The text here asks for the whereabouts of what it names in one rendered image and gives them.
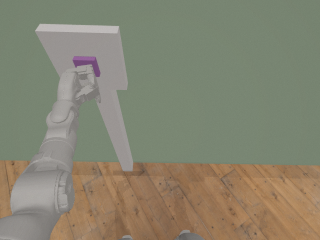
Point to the robot shin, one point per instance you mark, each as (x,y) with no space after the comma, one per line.
(184,231)
(127,236)

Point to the panel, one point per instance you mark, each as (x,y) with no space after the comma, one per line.
(64,41)

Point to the left robot hand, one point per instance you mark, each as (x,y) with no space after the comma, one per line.
(70,89)

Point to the button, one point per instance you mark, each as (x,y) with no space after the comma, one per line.
(87,60)

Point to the right robot shin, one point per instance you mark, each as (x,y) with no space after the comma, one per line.
(184,231)

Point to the robot left upper arm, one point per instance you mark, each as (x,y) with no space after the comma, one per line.
(39,199)

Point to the left robot shin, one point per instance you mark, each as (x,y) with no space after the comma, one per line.
(127,236)

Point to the left robot forearm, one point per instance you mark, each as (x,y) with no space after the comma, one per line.
(58,147)

